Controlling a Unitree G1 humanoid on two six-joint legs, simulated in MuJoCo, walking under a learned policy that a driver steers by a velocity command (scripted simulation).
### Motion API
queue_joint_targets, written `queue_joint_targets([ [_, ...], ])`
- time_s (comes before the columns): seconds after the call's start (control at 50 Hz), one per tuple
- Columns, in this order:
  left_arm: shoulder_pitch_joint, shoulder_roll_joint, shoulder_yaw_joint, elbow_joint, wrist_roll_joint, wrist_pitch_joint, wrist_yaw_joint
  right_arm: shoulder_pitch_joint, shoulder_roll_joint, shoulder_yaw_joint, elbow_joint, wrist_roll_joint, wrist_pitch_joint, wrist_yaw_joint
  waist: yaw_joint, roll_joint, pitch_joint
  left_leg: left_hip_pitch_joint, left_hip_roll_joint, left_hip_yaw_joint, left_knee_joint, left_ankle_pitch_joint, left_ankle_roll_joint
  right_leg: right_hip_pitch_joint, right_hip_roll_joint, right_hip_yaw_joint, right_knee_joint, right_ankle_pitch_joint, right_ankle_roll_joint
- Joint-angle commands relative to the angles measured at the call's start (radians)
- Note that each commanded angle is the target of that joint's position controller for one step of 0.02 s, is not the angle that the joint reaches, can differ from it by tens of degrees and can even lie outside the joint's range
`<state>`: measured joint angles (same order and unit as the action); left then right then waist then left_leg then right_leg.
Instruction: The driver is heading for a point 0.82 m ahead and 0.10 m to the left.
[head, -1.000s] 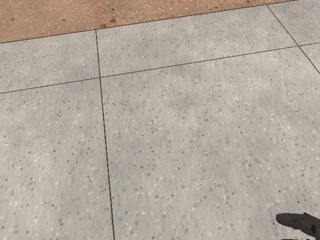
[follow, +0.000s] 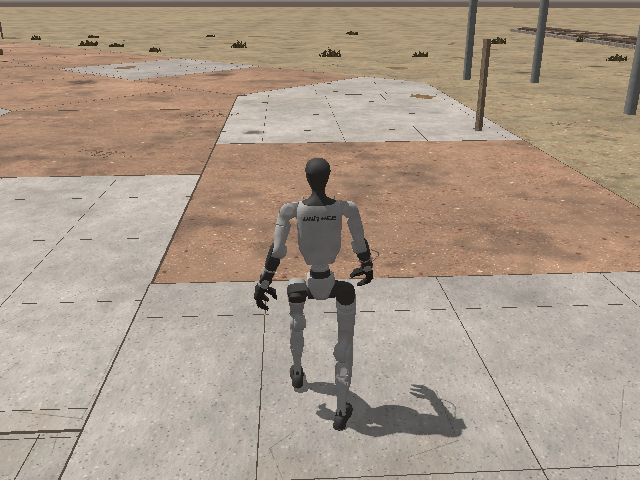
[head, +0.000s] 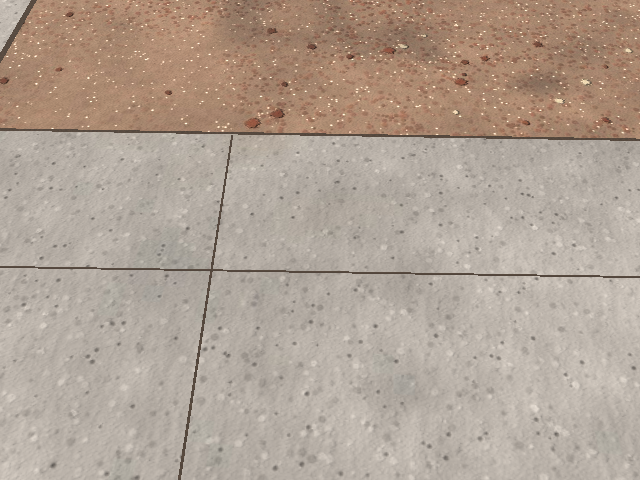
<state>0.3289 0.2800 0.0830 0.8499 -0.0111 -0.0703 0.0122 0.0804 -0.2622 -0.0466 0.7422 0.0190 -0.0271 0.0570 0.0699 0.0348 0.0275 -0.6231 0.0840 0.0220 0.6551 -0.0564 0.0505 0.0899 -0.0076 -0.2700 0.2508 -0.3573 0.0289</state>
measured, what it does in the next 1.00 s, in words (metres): walks ahead, turning left: left foot, then right foot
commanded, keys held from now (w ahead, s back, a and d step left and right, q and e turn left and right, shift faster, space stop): w+q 0.44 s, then w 0.50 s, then w+e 0.06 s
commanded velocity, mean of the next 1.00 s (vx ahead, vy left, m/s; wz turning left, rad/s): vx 0.50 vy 0.00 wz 0.37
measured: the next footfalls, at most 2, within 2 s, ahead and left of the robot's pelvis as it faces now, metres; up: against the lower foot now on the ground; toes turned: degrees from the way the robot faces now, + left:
left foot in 0.06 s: +0.20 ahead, +0.11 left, +0.00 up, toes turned +5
right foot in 0.54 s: +0.51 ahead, -0.04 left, +0.00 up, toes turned +21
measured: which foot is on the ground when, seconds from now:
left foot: up 0.00-0.04, down 0.06-0.56, up 0.58-1.00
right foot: down 0.00-0.06, up 0.08-0.52, down 0.54-1.00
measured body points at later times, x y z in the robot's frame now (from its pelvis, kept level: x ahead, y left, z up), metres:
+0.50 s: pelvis +0.29 +0.03 +0.00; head +0.31 +0.05 +0.45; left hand +0.45 +0.32 -0.07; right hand +0.41 -0.25 -0.10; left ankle +0.16 +0.11 -0.73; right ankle +0.47 -0.06 -0.71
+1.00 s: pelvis +0.54 +0.10 +0.01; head +0.57 +0.12 +0.45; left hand +0.41 +0.36 -0.12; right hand +0.85 +0.00 -0.06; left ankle +0.64 +0.28 -0.71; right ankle +0.47 -0.06 -0.73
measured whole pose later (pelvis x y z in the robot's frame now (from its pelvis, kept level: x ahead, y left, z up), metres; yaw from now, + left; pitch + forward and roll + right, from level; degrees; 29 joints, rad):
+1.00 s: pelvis +0.54 +0.10 +0.01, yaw +21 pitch +3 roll -2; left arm 0.41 0.28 0.05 0.88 -0.03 -0.06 -0.01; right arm 0.03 -0.25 -0.03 0.64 0.02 -0.07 0.04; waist 0.12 0.03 0.02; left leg -0.55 0.05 -0.02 0.52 -0.04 0.02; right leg 0.02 0.02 -0.01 0.27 -0.33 -0.01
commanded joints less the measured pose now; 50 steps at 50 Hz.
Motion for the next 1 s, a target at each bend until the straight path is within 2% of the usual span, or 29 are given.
queue_joint_targets([
  [0.02,-0.034,0.212,0.052,-0.053,-0.013,0.014,0.012,-0.001,-0.109,-0.038,-0.089,0.003,-0.009,0.008,-0.076,-0.119,-0.016,0.094,-0.079,0.085,-0.011,-0.142,0.058,0.015,-0.29,0.056,0.148,0.943,-0.138],
  [0.04,-0.051,0.215,0.05,-0.057,-0.016,0.024,0.015,0.131,-0.149,-0.064,-0.059,0.007,-0.008,0.004,-0.154,-0.111,-0.087,0.275,-0.13,0.108,-0.059,-0.122,0.088,-0.026,-0.26,0.028,0.332,1.024,-0.112],
  [0.06,-0.04,0.194,0.039,-0.066,-0.008,0.023,0.02,0.301,-0.224,-0.102,-0.015,0.009,-0.002,-0.013,-0.23,-0.067,-0.179,0.568,-0.131,0.038,-0.095,-0.074,0.131,-0.2,-0.218,0.016,0.59,0.879,-0.068],
  [0.08,0.03,0.064,-0.001,-0.118,0.032,0.003,0.012,0.338,-0.351,-0.13,-0.007,0.014,0.002,-0.032,-0.156,0.196,-0.245,0.907,0.131,-0.459,-0.142,-0.145,0.286,-0.647,-0.065,0.039,0.969,0.087,0.006],
  [0.1,-0.001,0.069,-0.016,-0.138,0.011,-0.041,0.0,0.345,-0.329,-0.112,-0.05,0.004,-0.014,-0.026,-0.166,0.159,-0.416,1.039,0.26,-0.881,-0.32,-0.268,0.399,-0.821,0.051,0.3,1.142,-0.267,0.008],
  [0.12,-0.122,0.139,0.003,-0.167,-0.031,-0.065,-0.012,0.331,-0.252,-0.09,-0.041,-0.004,-0.027,-0.02,-0.203,0.066,-0.315,0.995,0.234,-0.754,-0.36,-0.23,0.332,-0.924,-0.006,0.362,1.156,-0.186,-0.016],
  [0.14,-0.151,0.13,-0.003,-0.176,-0.031,-0.078,-0.012,0.287,-0.218,-0.082,-0.041,0.001,-0.035,-0.021,-0.173,0.039,-0.207,0.861,0.193,-0.611,-0.352,-0.159,0.296,-0.928,-0.048,0.351,1.083,-0.099,-0.035],
  [0.16,-0.149,0.128,0.0,-0.162,-0.004,-0.081,-0.003,0.212,-0.183,-0.072,-0.053,0.003,-0.036,-0.024,-0.126,-0.016,-0.141,0.712,0.149,-0.504,-0.352,-0.071,0.261,-0.868,-0.088,0.35,0.994,-0.035,-0.035],
  [0.18,-0.135,0.143,0.01,-0.156,0.012,-0.072,0.002,0.16,-0.15,-0.06,-0.072,-0.005,-0.036,-0.028,-0.087,-0.003,-0.108,0.593,0.118,-0.432,-0.37,0.027,0.245,-0.787,-0.111,0.352,0.931,0.006,-0.03],
  [0.2,-0.121,0.143,0.014,-0.155,0.017,-0.058,-0.001,0.136,-0.141,-0.056,-0.087,-0.014,-0.036,-0.031,-0.063,0.012,-0.099,0.522,0.1,-0.407,-0.393,0.072,0.245,-0.731,-0.117,0.354,0.901,0.03,-0.021],
  [0.26,-0.134,0.1,0.005,-0.168,0.026,-0.031,0.0,0.151,-0.171,-0.065,-0.087,-0.008,-0.042,-0.047,-0.051,0.004,-0.077,0.416,0.069,-0.327,-0.425,0.175,0.251,-0.697,-0.102,0.326,0.768,0.102,0.02],
  [0.36,-0.319,0.059,-0.018,-0.216,0.017,-0.035,-0.013,0.215,-0.188,-0.071,-0.069,0.003,-0.029,-0.07,-0.122,0.048,-0.033,0.358,0.002,-0.266,-0.413,0.027,0.181,-0.63,-0.031,0.314,0.392,0.403,0.043],
  [0.44,-0.379,0.098,-0.008,-0.24,0.001,-0.051,-0.032,0.271,-0.184,-0.071,-0.049,0.01,-0.019,-0.074,-0.141,0.064,-0.028,0.424,0.042,-0.365,-0.343,-0.067,0.161,-0.579,-0.002,0.344,0.269,0.406,0.024],
  [0.5,-0.298,0.122,0.005,-0.22,0.004,-0.065,-0.041,0.264,-0.169,-0.067,-0.044,0.001,-0.015,-0.077,-0.097,0.101,-0.038,0.49,0.074,-0.409,-0.257,-0.027,0.134,-0.499,-0.008,0.327,0.228,0.326,-0.025],
  [0.52,-0.222,0.136,0.016,-0.197,0.011,-0.069,-0.037,0.262,-0.146,-0.059,-0.045,-0.003,-0.014,-0.075,-0.059,0.098,-0.069,0.487,0.039,-0.392,-0.184,0.051,0.113,-0.39,0.002,0.305,0.196,0.315,-0.052],
  [0.54,-0.11,0.171,0.028,-0.182,0.027,-0.074,-0.031,0.263,-0.1,-0.041,-0.055,-0.011,-0.017,-0.07,-0.006,0.053,-0.171,0.434,-0.014,-0.337,0.009,0.051,0.08,-0.195,-0.086,0.38,0.215,0.302,-0.106],
  [0.56,0.017,0.258,0.049,-0.162,0.043,-0.07,-0.029,0.376,-0.046,-0.023,-0.067,-0.003,-0.026,-0.072,-0.017,-0.164,-0.319,0.155,-0.143,-0.218,0.347,-0.177,0.006,0.152,-0.29,0.723,0.198,0.201,-0.246],
  [0.58,0.089,0.246,0.053,-0.115,0.016,-0.058,-0.042,0.421,-0.07,-0.02,-0.065,0.016,-0.034,-0.073,-0.014,-0.37,-0.339,-0.083,-0.173,-0.188,0.563,-0.528,-0.024,0.242,-0.397,1.079,0.052,-0.094,-0.328],
  [0.6,0.043,0.166,0.029,-0.128,-0.002,-0.055,-0.042,0.336,-0.158,-0.04,-0.064,0.024,-0.036,-0.072,0.008,-0.228,-0.195,-0.172,-0.121,-0.226,0.645,-0.471,-0.02,0.143,-0.37,1.024,0.016,-0.239,-0.293],
  [0.62,-0.012,0.132,0.016,-0.138,0.005,-0.046,-0.039,0.234,-0.169,-0.041,-0.084,0.014,-0.035,-0.071,0.007,-0.141,-0.1,-0.176,-0.081,-0.186,0.646,-0.392,-0.016,0.024,-0.329,0.874,0.015,-0.178,-0.257],
  [0.64,-0.054,0.113,0.007,-0.138,0.015,-0.041,-0.039,0.177,-0.156,-0.039,-0.1,-0.003,-0.037,-0.069,-0.01,-0.097,-0.036,-0.155,-0.052,-0.161,0.593,-0.335,-0.014,-0.093,-0.286,0.769,-0.008,-0.064,-0.25],
  [0.66,-0.082,0.092,-0.002,-0.136,0.021,-0.041,-0.037,0.167,-0.144,-0.042,-0.104,-0.012,-0.038,-0.065,-0.038,-0.107,-0.017,-0.115,-0.016,-0.155,0.528,-0.288,-0.013,-0.161,-0.253,0.698,-0.026,0.033,-0.241],
  [0.68,-0.092,0.083,-0.007,-0.134,0.024,-0.042,-0.035,0.181,-0.126,-0.039,-0.1,-0.009,-0.038,-0.061,-0.056,-0.131,-0.017,-0.066,0.002,-0.141,0.486,-0.262,-0.016,-0.203,-0.224,0.643,-0.045,0.104,-0.233],
  [0.72,-0.079,0.092,-0.006,-0.119,0.014,-0.047,-0.033,0.189,-0.093,-0.031,-0.095,-0.008,-0.035,-0.057,-0.064,-0.144,-0.028,-0.042,0.011,-0.109,0.418,-0.234,-0.028,-0.226,-0.206,0.568,-0.072,0.215,-0.247],
  [0.76,-0.058,0.126,0.003,-0.102,0.006,-0.047,-0.028,0.132,-0.074,-0.021,-0.117,-0.015,-0.038,-0.057,-0.053,-0.121,-0.017,-0.066,0.022,-0.091,0.306,-0.169,-0.045,-0.223,-0.211,0.517,-0.097,0.304,-0.263],
  [0.84,-0.015,0.156,0.007,-0.073,-0.004,-0.032,-0.021,0.009,-0.046,-0.006,-0.14,-0.012,-0.049,-0.046,-0.011,-0.108,-0.005,-0.006,0.004,-0.054,0.05,0.033,-0.058,-0.218,-0.178,0.403,-0.106,0.376,-0.234],
  [0.94,0.07,0.171,0.007,-0.024,-0.014,-0.01,-0.02,-0.113,-0.059,-0.008,-0.179,0.002,-0.058,-0.024,0.023,-0.113,0.026,0.035,-0.032,-0.034,-0.099,0.062,-0.039,-0.134,-0.22,0.395,-0.066,0.399,-0.214],
  [0.98,0.079,0.181,0.01,-0.01,-0.018,0.003,-0.016,-0.114,-0.079,-0.015,-0.189,0.001,-0.066,-0.017,0.001,-0.119,0.028,0.082,-0.046,-0.038,-0.146,-0.002,-0.016,-0.099,-0.241,0.423,-0.018,0.46,-0.198],
  [1.0,0.067,0.194,0.013,-0.01,-0.018,0.009,-0.013,-0.066,-0.098,-0.025,-0.179,-0.001,-0.07,-0.018,-0.036,-0.126,0.004,0.164,-0.065,-0.026,-0.173,-0.023,-0.002,-0.098,-0.237,0.422,0.037,0.555,-0.187],
])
